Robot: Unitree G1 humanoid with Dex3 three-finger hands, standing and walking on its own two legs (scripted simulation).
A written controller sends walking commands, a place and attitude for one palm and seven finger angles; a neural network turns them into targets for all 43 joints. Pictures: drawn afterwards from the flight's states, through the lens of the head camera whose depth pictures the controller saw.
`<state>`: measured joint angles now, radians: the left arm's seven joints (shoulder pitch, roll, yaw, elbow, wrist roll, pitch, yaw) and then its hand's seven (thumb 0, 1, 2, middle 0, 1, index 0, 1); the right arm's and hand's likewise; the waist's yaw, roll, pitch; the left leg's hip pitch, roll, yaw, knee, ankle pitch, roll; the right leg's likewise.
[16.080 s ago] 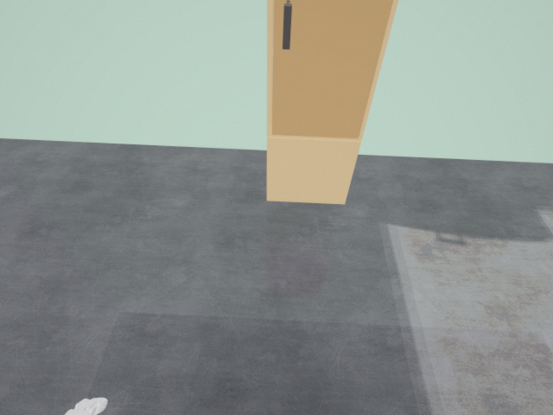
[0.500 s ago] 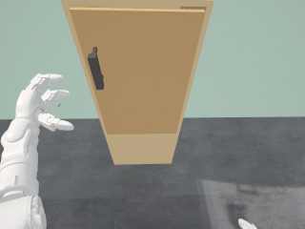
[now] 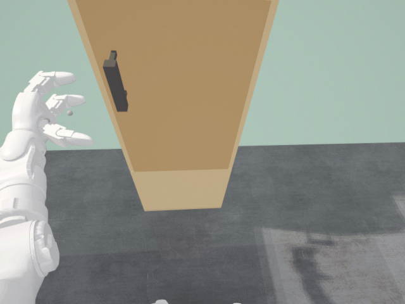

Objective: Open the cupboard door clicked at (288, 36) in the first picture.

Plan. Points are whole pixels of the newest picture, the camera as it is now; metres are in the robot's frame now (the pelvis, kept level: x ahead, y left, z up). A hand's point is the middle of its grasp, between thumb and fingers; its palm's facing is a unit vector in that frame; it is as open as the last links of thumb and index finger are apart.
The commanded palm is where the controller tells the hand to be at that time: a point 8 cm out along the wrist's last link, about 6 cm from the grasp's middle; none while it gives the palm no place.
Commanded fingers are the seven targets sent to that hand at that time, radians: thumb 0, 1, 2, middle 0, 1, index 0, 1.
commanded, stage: move the hooked fingers beside the handle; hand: left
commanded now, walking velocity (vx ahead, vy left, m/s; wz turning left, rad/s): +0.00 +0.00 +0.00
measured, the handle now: (118, 81) +0.55 +0.19 +0.11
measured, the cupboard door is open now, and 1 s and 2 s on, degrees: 0 0 0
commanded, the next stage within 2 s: slide the fingers in behind the handle in 1.16 s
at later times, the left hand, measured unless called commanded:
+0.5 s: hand (76, 93) +0.51 +0.26 +0.11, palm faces +0.07 -1.00 +0.02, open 14.0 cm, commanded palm +0.48 +0.31 +0.11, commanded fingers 0.00 -0.50 0.30 -0.30 -1.20 -0.30 -1.20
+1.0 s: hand (75, 98) +0.49 +0.26 +0.11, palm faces +0.07 -1.00 +0.03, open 14.0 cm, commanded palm +0.47 +0.30 +0.11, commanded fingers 0.00 -0.50 0.30 -0.30 -1.20 -0.30 -1.20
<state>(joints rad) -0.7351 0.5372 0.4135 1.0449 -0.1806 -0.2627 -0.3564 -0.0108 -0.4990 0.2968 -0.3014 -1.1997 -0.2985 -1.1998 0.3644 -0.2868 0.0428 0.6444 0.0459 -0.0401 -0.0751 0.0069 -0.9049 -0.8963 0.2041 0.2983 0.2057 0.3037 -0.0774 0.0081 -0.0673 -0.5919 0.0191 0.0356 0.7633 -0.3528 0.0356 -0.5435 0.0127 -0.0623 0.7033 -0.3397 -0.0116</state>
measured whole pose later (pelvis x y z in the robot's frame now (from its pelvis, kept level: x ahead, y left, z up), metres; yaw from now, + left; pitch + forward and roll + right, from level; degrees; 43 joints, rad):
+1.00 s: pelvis +0.02 +0.01 -0.01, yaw -1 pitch +15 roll -3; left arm -0.82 0.59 0.45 1.11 -0.15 -0.27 -0.35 -0.01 -0.50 0.30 -0.30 -1.20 -0.30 -1.20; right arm 0.39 -0.27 0.04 0.60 0.03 0.07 -0.04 0.00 -0.91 -0.90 0.20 0.30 0.21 0.30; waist -0.11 0.01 -0.11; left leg -0.68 0.03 0.04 0.83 -0.41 0.05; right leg -0.62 0.03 -0.05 0.73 -0.37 0.00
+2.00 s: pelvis +0.01 -0.01 -0.01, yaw -1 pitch +14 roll -2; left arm -0.84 0.49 0.40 1.12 -0.12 -0.30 -0.23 -0.01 -0.50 0.30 -0.30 -1.20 -0.30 -1.20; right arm 0.38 -0.27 0.04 0.63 0.03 0.04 -0.03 0.00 -0.91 -0.90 0.20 0.30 0.21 0.30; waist -0.12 0.02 -0.10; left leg -0.67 0.04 0.04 0.82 -0.39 0.03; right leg -0.63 0.03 -0.06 0.76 -0.37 -0.02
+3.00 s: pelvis +0.01 -0.01 -0.01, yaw -1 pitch +14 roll -2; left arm -0.87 0.44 0.37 1.14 -0.11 -0.32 -0.15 -0.01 -0.50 0.30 -0.30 -1.20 -0.30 -1.20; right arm 0.41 -0.27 0.02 0.65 0.02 0.04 -0.02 0.00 -0.91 -0.90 0.20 0.30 0.20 0.30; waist -0.13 0.02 -0.10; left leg -0.68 0.04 0.03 0.82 -0.38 0.02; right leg -0.64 0.03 -0.05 0.76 -0.37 -0.02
